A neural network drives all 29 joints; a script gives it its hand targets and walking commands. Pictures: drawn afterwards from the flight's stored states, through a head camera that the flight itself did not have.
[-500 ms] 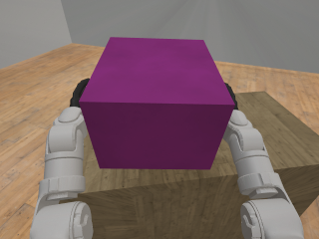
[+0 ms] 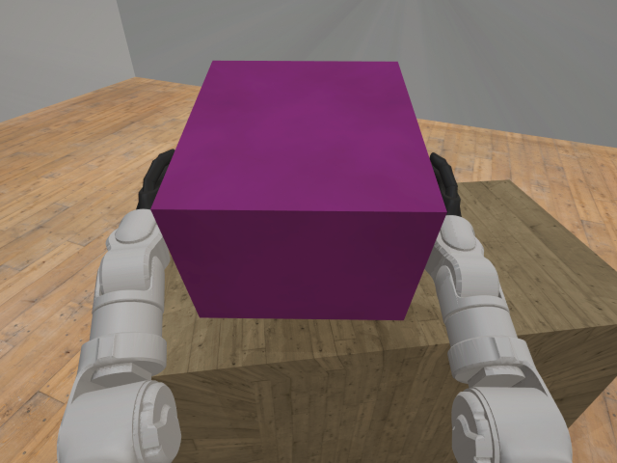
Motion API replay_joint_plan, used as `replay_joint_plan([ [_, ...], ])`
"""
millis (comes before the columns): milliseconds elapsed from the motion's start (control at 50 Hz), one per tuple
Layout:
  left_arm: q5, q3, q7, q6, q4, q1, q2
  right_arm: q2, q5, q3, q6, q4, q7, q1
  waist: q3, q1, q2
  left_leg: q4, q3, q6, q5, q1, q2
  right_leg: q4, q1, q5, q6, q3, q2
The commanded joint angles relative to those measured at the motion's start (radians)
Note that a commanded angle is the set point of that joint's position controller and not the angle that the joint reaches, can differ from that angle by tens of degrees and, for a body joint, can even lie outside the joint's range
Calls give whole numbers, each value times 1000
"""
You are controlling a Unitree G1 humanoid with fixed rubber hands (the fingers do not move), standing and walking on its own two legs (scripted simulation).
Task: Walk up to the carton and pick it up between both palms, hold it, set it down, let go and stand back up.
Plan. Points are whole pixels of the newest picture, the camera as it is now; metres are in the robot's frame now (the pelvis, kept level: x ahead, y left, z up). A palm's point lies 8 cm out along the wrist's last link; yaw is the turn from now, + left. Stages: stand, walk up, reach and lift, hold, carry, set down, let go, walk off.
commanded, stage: set down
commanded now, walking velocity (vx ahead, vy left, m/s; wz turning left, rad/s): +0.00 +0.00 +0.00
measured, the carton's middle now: (303, 183) +0.43 -0.03 +0.22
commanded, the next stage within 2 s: none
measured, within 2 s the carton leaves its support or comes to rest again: neither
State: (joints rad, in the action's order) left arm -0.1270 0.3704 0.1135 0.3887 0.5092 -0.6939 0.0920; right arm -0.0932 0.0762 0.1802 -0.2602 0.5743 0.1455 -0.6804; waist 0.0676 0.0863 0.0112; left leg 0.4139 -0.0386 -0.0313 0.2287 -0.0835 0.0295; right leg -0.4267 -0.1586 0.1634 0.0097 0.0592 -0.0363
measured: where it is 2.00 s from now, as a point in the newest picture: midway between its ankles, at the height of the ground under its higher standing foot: outside the picture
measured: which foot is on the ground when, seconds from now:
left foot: down 0.00-1.00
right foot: down 0.00-1.00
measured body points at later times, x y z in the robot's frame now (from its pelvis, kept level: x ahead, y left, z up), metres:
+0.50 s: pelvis +0.03 +0.01 +0.00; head +0.00 +0.02 +0.45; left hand +0.44 +0.18 +0.17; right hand +0.41 -0.19 +0.16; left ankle +0.01 +0.15 -0.74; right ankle +0.05 -0.12 -0.74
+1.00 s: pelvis +0.04 +0.02 +0.00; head +0.02 +0.03 +0.45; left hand +0.45 +0.18 +0.13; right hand +0.41 -0.19 +0.14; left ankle +0.01 +0.15 -0.74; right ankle +0.05 -0.12 -0.74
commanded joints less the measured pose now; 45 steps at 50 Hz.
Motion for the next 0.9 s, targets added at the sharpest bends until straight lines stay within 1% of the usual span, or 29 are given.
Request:
replay_joint_plan([
  [0,-68,-260,152,-46,-31,-619,-420,586,-18,-349,169,-191,-179,-761,128,-118,36,-229,103,82,3,-149,-95,152,359,28,30,26,22],
  [20,-49,-302,145,-66,-103,-651,-442,590,-13,-369,195,-228,-176,-766,173,-107,25,-217,100,68,-55,-126,-94,137,378,-33,32,35,27],
  [40,-32,-320,139,-80,-123,-656,-452,593,-10,-376,211,-245,-171,-769,207,-103,26,-207,98,60,-82,-111,-94,133,388,-70,32,34,32],
  [60,-7,-369,127,-102,-188,-695,-476,605,-3,-405,229,-277,-168,-778,283,-97,-5,-186,99,46,-147,-82,-95,115,404,-136,33,36,32],
  [80,5,-392,118,-119,-220,-708,-487,621,7,-421,243,-303,-166,-785,340,-100,-10,-167,95,39,-196,-60,-97,107,408,-169,33,36,37],
  [100,23,-411,110,-131,-219,-697,-492,622,6,-429,255,-330,-161,-788,386,-99,1,-148,98,32,-224,-59,-99,100,428,-202,33,27,39],
  [120,26,-420,102,-142,-222,-695,-489,626,5,-443,266,-345,-156,-779,418,-101,-9,-139,97,31,-236,-60,-97,97,440,-231,35,25,35],
  [140,23,-423,99,-148,-197,-666,-496,635,5,-454,272,-340,-155,-776,409,-106,7,-137,100,33,-226,-71,-98,94,442,-238,36,23,33],
  [180,1,-399,103,-136,-151,-589,-475,614,10,-463,269,-320,-150,-728,335,-112,21,-146,109,40,-205,-74,-98,107,439,-230,39,19,31],
  [220,-22,-370,114,-123,-114,-536,-455,606,-2,-459,263,-283,-143,-683,269,-107,43,-161,113,47,-194,-73,-96,118,435,-228,44,29,30],
  [260,-33,-362,125,-114,-107,-506,-453,588,-7,-447,261,-264,-136,-648,244,-90,35,-157,117,38,-219,-67,-94,117,456,-266,45,26,35],
  [300,-30,-363,129,-115,-130,-511,-442,590,-5,-456,256,-264,-130,-636,264,-87,34,-151,111,33,-270,-47,-93,110,471,-328,49,24,37],
  [320,-14,-386,127,-119,-151,-529,-456,587,3,-469,266,-301,-128,-649,312,-83,18,-137,110,21,-317,-40,-95,98,487,-376,50,27,41],
  [340,-13,-384,126,-116,-139,-500,-457,582,3,-470,264,-314,-122,-648,303,-78,23,-133,104,21,-331,-40,-96,103,493,-394,53,24,43],
  [360,-4,-392,126,-125,-150,-519,-462,582,-5,-458,267,-298,-123,-635,308,-62,20,-128,100,14,-344,-33,-90,104,486,-387,49,25,48],
  [380,1,-411,121,-135,-182,-534,-477,587,-1,-461,280,-323,-121,-648,338,-61,4,-116,101,7,-389,-18,-91,97,483,-401,49,30,53],
  [420,13,-433,115,-148,-194,-551,-483,581,-15,-442,291,-319,-120,-634,341,-40,-10,-99,97,-5,-422,-2,-88,107,465,-389,42,35,58],
  [440,14,-436,112,-154,-196,-565,-478,582,-8,-450,299,-324,-121,-641,350,-51,-13,-94,99,-6,-440,-2,-87,105,462,-406,43,34,56],
  [480,19,-460,107,-161,-186,-565,-491,581,-5,-441,305,-315,-120,-641,355,-40,-37,-84,89,-16,-474,14,-78,109,440,-383,36,40,59],
  [520,13,-455,108,-164,-144,-573,-480,573,-28,-402,306,-273,-120,-624,327,-28,-34,-85,94,-16,-442,4,-78,125,413,-337,32,45,59],
  [600,-6,-426,118,-172,-75,-540,-473,566,-48,-381,305,-237,-125,-613,280,-31,-22,-100,103,-13,-399,-19,-79,127,410,-308,33,41,60],
  [640,-6,-422,119,-187,-67,-576,-469,574,-51,-375,312,-226,-126,-625,286,-32,-21,-108,105,-8,-381,-18,-78,133,400,-286,34,43,59],
  [680,-3,-417,116,-201,-53,-595,-461,579,-67,-365,308,-203,-128,-632,288,-36,-29,-109,108,-9,-368,-35,-81,128,396,-282,33,37,59],
  [720,-6,-413,121,-214,-39,-602,-462,582,-80,-349,310,-180,-132,-609,276,-27,-35,-115,110,-12,-364,-43,-78,126,403,-288,33,37,56],
  [760,-1,-404,124,-232,-14,-631,-448,593,-96,-337,310,-159,-134,-621,275,-29,-12,-121,113,-3,-312,-77,-81,126,406,-274,36,36,53],
  [780,-5,-398,124,-241,-7,-654,-448,594,-106,-328,316,-170,-135,-636,289,-30,-25,-126,116,-3,-297,-82,-82,122,410,-277,40,36,51],
  [800,1,-409,122,-251,-16,-659,-454,603,-109,-324,318,-146,-139,-625,282,-23,-26,-124,115,-5,-305,-86,-81,118,408,-287,39,32,49],
  [820,8,-412,122,-262,-15,-675,-457,612,-109,-333,328,-174,-141,-652,322,-33,-32,-118,117,-9,-329,-77,-79,110,417,-301,39,34,50],
  [880,11,-419,117,-293,6,-702,-457,621,-131,-312,338,-142,-142,-647,335,-26,-36,-118,119,-10,-306,-99,-84,105,425,-313,40,28,46],
])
